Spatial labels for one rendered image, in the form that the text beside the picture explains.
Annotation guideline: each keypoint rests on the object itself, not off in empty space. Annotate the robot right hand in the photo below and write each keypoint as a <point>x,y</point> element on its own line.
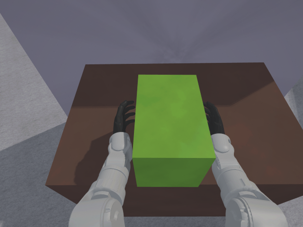
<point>215,123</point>

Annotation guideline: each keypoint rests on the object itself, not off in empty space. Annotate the robot left hand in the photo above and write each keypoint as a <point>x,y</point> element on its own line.
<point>120,122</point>

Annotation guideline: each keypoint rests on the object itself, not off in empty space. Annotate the pedestal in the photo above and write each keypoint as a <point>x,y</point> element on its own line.
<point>265,134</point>

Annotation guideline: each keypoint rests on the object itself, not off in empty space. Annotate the carton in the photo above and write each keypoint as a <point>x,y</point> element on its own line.
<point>172,143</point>

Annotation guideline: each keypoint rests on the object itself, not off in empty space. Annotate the robot left forearm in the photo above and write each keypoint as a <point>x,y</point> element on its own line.
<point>115,170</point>

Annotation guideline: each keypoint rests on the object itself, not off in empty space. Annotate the robot right upper arm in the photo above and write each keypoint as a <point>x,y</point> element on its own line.
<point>248,212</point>

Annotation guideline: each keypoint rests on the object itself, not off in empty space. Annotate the robot right forearm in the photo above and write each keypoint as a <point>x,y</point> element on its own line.
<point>228,173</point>

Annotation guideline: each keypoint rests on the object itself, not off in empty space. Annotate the robot left upper arm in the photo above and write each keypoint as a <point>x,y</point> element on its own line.
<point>104,212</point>

